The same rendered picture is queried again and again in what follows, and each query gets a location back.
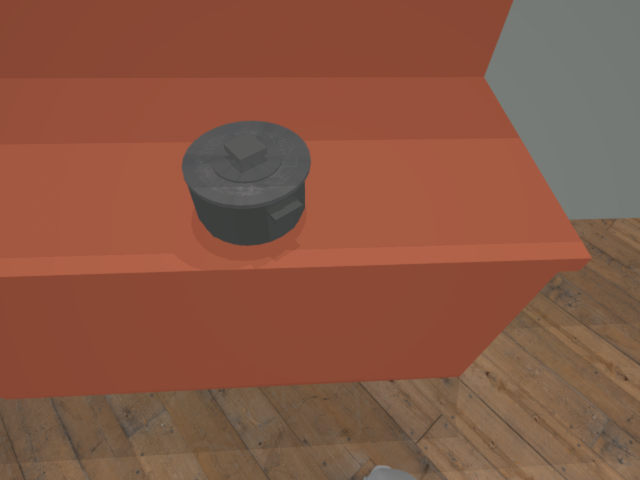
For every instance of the table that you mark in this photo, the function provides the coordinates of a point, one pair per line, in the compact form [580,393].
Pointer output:
[427,227]

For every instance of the knob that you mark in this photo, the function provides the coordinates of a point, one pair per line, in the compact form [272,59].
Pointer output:
[245,149]

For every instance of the pot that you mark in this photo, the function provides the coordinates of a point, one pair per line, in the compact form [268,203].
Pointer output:
[253,226]

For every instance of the right robot shin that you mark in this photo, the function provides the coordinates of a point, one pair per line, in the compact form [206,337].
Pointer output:
[380,466]

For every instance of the lid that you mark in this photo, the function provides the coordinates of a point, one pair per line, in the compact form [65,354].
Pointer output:
[214,176]

